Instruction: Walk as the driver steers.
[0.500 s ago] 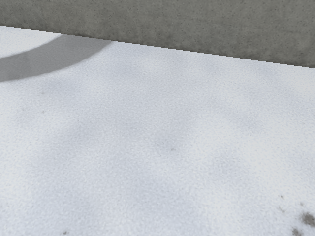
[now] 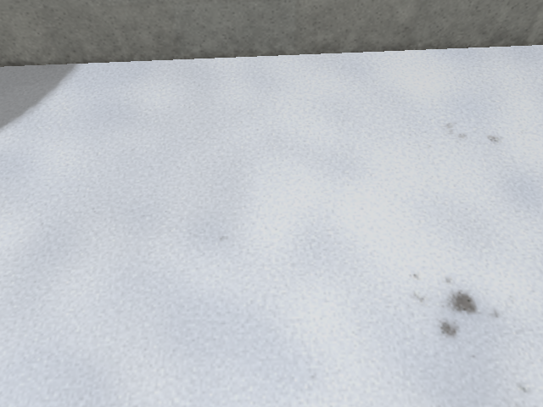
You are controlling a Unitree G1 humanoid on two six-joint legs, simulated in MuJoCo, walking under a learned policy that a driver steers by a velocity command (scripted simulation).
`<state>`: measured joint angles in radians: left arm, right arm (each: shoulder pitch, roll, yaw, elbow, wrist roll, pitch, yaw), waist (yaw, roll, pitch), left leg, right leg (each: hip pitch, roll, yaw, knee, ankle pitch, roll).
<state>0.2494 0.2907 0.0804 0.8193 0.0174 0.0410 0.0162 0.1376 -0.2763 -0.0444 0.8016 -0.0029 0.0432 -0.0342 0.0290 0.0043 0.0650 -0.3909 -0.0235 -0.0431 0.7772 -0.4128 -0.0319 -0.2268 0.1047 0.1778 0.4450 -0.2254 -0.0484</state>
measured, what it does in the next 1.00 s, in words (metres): walks ahead: left foot, then right foot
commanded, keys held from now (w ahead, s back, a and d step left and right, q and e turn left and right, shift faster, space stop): no key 0.34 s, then w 0.66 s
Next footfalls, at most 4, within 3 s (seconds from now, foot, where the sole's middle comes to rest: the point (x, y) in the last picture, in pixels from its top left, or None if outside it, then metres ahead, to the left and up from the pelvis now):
0.08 left None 0.05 0.11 -0.78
0.40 right None -0.01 -0.09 -0.78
0.72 left None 0.16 0.15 -0.78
1.22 right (315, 389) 0.49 -0.05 -0.78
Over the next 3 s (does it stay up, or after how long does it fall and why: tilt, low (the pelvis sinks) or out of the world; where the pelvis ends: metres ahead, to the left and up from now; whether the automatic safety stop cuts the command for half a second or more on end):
stays up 1.14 0.21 0.00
